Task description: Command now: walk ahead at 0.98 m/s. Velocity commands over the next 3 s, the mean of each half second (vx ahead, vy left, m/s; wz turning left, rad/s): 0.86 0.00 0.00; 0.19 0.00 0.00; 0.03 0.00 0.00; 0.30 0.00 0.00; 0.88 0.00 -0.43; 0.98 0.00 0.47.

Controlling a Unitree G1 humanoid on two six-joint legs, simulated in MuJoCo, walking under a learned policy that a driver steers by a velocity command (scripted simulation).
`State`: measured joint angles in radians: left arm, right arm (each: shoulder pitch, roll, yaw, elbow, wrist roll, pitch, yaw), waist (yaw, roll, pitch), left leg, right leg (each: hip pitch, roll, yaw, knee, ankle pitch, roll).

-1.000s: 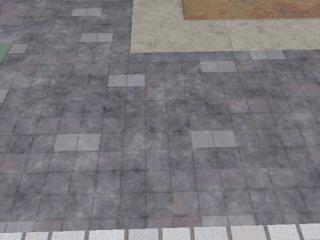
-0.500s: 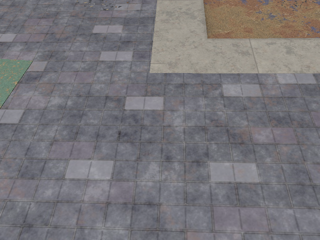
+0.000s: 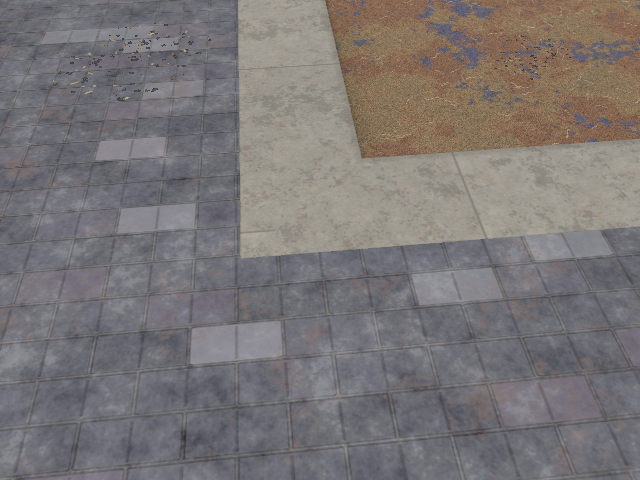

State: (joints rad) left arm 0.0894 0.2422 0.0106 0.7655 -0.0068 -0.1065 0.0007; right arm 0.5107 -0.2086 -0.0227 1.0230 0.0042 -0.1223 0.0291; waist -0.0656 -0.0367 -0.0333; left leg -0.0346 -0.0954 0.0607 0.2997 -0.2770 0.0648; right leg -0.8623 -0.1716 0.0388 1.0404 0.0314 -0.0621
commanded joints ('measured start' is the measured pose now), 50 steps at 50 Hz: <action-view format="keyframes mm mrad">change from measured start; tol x32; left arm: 1 -94 28 -2 -67 -4 -20 -15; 7 -220 69 13 -145 -28 -39 -66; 12 487 296 98 27 -10 -10 -38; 50 236 55 39 186 34 129 46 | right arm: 1 -64 -134 -12 -89 15 -32 -23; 50 -383 -122 -15 -186 -7 92 -48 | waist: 1 30 24 170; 10 283 209 -109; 12 182 -374 -488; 21 3 14 83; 35 66 272 -417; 50 111 129 -12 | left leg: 1 -261 225 -124 -257 165 139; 5 25 291 -94 -252 278 123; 10 136 306 -36 420 1184 63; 12 -578 10 -169 1193 -108 3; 13 -696 75 -258 1229 -116 63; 31 -275 80 -78 170 508 14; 34 312 469 -487 258 1303 276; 38 -150 379 -460 33 441 207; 50 -437 224 -277 -102 -324 49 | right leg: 1 176 26 -53 -259 233 15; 7 194 138 -105 -544 83 -27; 10 698 205 -128 -467 -89 -104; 12 1432 -219 777 -653 -771 -332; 22 557 27 16 -851 539 -160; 32 831 76 -30 -443 360 -16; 34 431 267 -2 187 -695 79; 35 406 245 127 279 -721 79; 50 707 139 -33 -515 -269 37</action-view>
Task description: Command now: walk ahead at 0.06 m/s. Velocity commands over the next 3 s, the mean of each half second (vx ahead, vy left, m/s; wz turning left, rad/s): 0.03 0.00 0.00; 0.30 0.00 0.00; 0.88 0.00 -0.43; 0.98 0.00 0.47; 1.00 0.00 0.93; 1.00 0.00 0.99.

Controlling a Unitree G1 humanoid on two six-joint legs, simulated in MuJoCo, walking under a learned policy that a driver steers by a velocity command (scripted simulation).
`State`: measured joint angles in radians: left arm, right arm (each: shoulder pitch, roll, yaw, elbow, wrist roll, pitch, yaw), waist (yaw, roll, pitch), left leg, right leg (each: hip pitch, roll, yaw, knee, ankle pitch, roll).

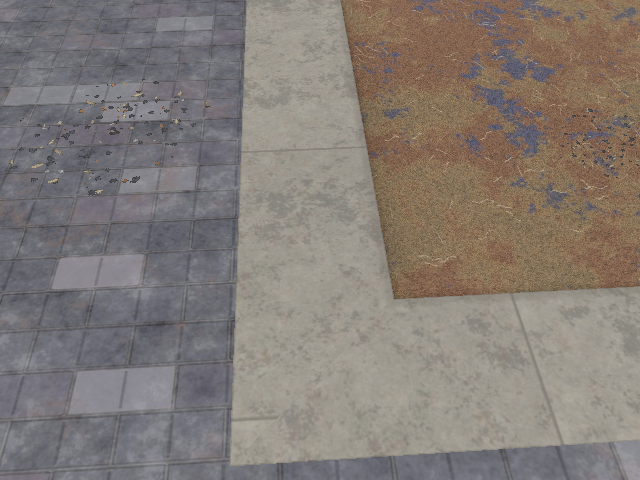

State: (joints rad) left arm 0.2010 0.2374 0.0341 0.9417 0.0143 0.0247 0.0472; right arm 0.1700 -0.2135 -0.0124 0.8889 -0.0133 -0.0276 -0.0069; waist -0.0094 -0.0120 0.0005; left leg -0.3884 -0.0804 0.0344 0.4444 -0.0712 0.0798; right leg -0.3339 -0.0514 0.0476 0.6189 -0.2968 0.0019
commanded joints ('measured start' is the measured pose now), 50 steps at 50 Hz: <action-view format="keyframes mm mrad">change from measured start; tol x16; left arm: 1 124 73 15 8 21 -7 -1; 50 158 140 57 33 -43 -130 -36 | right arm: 1 -23 -108 -24 -43 11 -2 -12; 36 32 -97 -57 157 34 32 -30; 41 -223 -86 -59 32 55 -67 10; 50 135 -107 -85 133 58 -70 23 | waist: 1 46 72 -16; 5 -20 -107 27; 35 14 -2 -22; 40 92 -191 212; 50 -116 -104 47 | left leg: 1 -82 185 -229 -211 -525 0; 6 190 96 -86 -39 -199 -22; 20 210 111 -92 14 60 3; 34 221 111 -95 11 49 -5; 35 228 83 -68 18 -212 0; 37 49 76 -82 44 -676 14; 40 -303 114 -19 311 -276 -11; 42 -436 169 -66 476 -297 4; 50 383 37 143 161 -194 -25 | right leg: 1 163 -27 3 -161 43 -51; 4 -96 -40 45 -276 -222 -64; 19 34 2 -10 -203 105 -29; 34 60 19 -30 -220 111 -24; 38 93 -109 180 -365 -612 -174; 40 243 -340 458 -533 -493 -265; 43 350 -319 374 -509 -329 -224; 48 50 -175 93 -446 -218 -175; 50 -76 -140 35 -256 51 -159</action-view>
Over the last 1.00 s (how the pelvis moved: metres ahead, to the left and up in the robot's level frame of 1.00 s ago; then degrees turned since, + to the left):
0.63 -0.02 -0.01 -1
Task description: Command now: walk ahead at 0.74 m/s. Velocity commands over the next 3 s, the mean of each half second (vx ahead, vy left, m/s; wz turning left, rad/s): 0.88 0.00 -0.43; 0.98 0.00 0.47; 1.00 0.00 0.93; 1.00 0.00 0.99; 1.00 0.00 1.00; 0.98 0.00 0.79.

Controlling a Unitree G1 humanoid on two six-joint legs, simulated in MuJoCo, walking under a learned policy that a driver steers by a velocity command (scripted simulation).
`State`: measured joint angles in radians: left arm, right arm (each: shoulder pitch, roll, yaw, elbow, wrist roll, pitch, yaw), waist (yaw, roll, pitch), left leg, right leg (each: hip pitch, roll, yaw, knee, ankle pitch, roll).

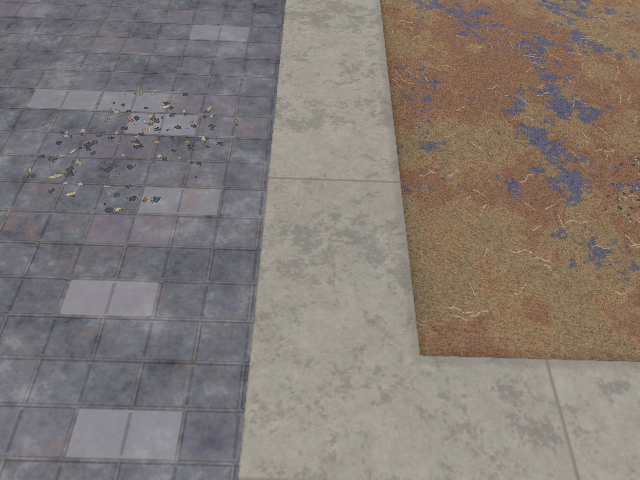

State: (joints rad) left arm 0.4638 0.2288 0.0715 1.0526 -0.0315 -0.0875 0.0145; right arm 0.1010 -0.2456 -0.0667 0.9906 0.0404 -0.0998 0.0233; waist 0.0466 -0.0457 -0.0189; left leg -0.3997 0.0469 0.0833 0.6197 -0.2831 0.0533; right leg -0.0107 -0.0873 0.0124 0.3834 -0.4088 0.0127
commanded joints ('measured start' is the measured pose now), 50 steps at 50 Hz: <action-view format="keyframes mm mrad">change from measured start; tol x32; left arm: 1 -171 125 10 -103 15 -23 -6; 21 -521 54 1 -401 -17 -11 -110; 25 110 221 90 -243 -18 46 -59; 50 -375 17 -25 -300 49 -53 -15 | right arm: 1 423 -148 -63 85 7 -1 -16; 44 -81 -37 15 -283 6 -6 33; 50 601 -196 -62 -79 -7 76 15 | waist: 1 -290 30 -30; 3 -227 378 -124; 25 332 210 -82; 26 144 -258 -114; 30 -9 154 10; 48 -276 -160 -90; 50 -320 299 -26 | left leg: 1 638 -12 -42 -57 -43 45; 3 708 354 -972 -451 -629 240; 18 353 152 163 -551 456 -58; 23 499 249 171 -113 1551 -39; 25 258 166 138 488 1207 30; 26 -164 -59 60 984 -240 40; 27 -369 -107 -289 1113 -233 108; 43 -396 39 -15 172 529 49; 50 615 -41 -150 92 216 217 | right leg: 1 -534 -45 -11 337 369 -124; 4 -1102 44 153 1118 33 -147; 18 -854 29 -67 474 613 -151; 24 -188 169 -130 329 279 -262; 28 310 -239 703 -129 -256 -383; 34 -337 -122 115 -220 123 -168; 43 -20 -47 -246 -249 763 1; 48 35 -141 -255 346 1705 3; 49 -144 -80 -248 745 1483 -13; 50 -537 136 -187 1207 -21 -33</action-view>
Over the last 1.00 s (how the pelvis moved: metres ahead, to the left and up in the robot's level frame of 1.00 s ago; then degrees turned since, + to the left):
0.14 0.02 0.00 1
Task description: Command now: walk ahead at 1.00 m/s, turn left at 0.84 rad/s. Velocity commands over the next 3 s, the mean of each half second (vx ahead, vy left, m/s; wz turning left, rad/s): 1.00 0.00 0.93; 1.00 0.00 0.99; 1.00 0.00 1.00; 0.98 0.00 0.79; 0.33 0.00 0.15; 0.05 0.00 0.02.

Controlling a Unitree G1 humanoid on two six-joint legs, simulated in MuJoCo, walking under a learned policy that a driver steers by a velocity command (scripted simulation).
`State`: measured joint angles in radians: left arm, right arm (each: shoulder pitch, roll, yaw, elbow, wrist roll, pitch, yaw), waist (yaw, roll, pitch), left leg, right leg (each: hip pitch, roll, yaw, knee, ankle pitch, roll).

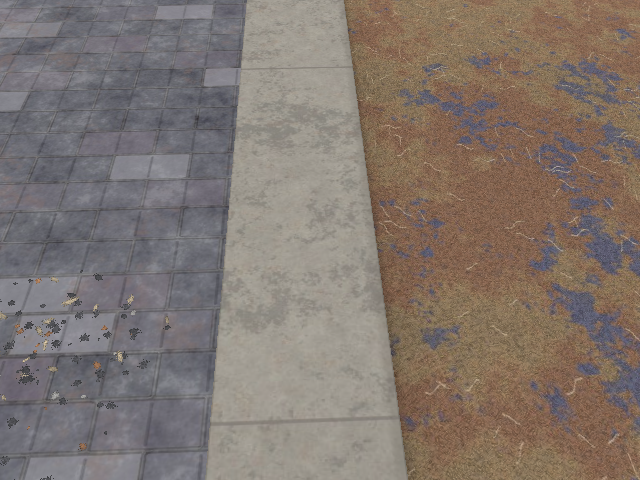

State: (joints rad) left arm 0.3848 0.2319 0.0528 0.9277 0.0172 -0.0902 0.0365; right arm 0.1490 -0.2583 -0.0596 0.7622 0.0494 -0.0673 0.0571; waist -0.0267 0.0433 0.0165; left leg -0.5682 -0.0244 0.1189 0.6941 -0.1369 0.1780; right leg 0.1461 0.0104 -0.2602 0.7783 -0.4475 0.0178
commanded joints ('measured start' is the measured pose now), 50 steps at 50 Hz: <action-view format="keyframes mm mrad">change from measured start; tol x64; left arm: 1 -147 -83 -43 -265 -52 -97 -62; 50 -146 170 5 -341 -21 -68 -31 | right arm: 1 414 -168 -45 63 -64 8 -7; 50 121 -153 -45 -171 -43 -28 -23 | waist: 1 -47 366 -184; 21 116 -537 -495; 50 98 -102 15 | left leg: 1 933 177 -742 -125 -245 292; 16 240 -1 -573 -311 -125 37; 22 -389 27 -288 851 -269 -101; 41 251 -62 92 133 20 3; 45 1100 277 -988 -364 -442 314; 50 351 119 -671 -475 -209 193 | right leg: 1 -1034 96 329 1015 -189 -55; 13 -446 35 270 -198 572 68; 22 305 -410 1139 -490 -477 -230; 41 -99 -261 38 -192 1678 -49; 44 -920 53 241 876 -118 -6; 50 -822 -107 420 502 125 -2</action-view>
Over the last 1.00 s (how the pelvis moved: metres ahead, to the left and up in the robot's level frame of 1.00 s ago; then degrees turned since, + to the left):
0.79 -0.04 -0.04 1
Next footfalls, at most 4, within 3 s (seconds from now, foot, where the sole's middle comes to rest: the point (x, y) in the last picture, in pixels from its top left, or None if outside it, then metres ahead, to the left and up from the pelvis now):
0.38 right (366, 425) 0.61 -0.08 -0.73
0.86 left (165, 350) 0.80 0.37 -0.73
1.26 right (91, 230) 1.19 0.62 -0.73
1.74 left None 0.94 1.03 -0.73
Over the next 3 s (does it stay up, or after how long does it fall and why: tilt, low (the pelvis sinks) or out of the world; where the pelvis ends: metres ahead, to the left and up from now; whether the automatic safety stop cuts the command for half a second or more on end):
stays up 0.82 1.40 0.04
